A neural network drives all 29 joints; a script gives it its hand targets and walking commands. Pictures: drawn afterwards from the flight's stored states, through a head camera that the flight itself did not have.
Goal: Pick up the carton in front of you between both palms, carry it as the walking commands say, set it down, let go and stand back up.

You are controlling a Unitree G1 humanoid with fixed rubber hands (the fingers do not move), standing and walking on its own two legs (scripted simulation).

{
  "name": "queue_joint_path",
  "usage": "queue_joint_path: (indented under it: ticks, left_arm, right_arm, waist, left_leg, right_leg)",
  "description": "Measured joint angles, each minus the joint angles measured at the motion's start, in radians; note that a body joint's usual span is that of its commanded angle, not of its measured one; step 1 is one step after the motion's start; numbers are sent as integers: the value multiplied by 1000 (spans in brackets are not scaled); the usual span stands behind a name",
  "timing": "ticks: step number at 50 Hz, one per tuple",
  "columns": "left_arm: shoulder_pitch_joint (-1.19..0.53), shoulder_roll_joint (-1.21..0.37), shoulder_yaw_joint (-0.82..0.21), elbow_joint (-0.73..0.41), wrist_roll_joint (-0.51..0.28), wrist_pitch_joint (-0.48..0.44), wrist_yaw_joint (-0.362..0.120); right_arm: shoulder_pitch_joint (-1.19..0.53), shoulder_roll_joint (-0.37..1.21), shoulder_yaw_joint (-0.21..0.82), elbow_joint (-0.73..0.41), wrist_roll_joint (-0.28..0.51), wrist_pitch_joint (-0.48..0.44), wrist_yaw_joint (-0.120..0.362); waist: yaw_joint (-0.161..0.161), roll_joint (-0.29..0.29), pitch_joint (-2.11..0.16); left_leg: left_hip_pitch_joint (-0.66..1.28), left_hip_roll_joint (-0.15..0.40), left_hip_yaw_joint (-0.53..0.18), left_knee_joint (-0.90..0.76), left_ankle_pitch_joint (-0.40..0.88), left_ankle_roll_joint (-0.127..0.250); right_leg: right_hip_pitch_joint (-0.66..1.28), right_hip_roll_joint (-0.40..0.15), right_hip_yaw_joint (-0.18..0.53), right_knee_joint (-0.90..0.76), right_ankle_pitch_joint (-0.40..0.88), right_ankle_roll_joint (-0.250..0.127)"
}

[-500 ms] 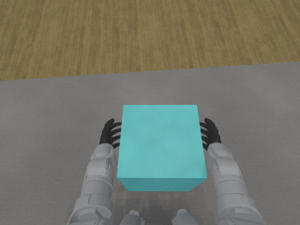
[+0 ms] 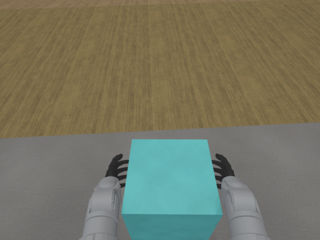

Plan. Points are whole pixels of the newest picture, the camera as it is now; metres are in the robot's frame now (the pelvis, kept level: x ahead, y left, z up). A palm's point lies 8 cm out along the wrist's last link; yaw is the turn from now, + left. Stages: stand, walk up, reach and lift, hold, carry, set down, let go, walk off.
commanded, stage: reach and lift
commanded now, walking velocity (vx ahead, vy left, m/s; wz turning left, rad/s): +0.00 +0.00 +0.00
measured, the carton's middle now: (169, 194) +0.29 +0.00 -0.05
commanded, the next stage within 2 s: hold in 0.94 s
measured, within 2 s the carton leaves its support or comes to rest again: neither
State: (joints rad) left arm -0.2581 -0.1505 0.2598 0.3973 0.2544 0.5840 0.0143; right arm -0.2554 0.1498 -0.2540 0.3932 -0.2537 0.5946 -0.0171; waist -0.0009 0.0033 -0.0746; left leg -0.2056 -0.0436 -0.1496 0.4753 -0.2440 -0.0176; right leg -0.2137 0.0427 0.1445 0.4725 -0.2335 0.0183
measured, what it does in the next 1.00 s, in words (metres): stands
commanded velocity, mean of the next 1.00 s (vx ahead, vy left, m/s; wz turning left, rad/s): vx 0.00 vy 0.00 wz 0.00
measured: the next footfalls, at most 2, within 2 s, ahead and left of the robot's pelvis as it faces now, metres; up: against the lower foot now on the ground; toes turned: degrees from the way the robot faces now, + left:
none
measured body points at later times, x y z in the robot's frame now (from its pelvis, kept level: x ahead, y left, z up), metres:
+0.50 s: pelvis +0.00 +0.00 +0.00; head -0.03 +0.00 +0.45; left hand +0.30 +0.15 +0.02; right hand +0.30 -0.15 +0.02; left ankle +0.01 +0.13 -0.74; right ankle +0.02 -0.13 -0.74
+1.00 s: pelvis +0.01 +0.00 +0.01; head -0.03 +0.00 +0.45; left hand +0.30 +0.15 +0.03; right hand +0.30 -0.15 +0.03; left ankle +0.01 +0.13 -0.74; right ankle +0.02 -0.13 -0.74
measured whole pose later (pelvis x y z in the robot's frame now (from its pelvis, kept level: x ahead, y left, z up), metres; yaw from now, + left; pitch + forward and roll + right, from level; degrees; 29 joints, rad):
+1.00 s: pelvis +0.01 +0.00 +0.01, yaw +0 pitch -5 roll +0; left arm -0.24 -0.15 0.21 0.26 0.26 0.70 0.00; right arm -0.23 0.15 -0.21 0.25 -0.26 0.71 -0.01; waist 0.00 0.00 -0.01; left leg -0.08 -0.03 -0.14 0.38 -0.21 -0.02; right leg -0.09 0.03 0.14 0.38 -0.20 0.02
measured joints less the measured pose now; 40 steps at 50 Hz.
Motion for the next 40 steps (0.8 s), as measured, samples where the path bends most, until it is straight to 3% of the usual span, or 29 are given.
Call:
queue_joint_path:
  ticks: [18, 40]
  left_arm:
    - [-66, -12, 41, -12, 36, 27, -19]
    - [17, 3, -39, -105, 14, 90, -14]
  right_arm:
    - [-65, 12, -40, -10, -35, 25, 19]
    - [16, -3, 39, -104, -12, 89, 11]
  waist:
    - [2, -2, 72]
    - [1, -3, 63]
  left_leg:
    - [21, 2, 6, -8, 17, -3]
    - [111, 10, 8, -92, 30, 2]
  right_leg:
    - [18, -1, -3, -3, 15, 0]
    - [109, -8, -6, -88, 28, -3]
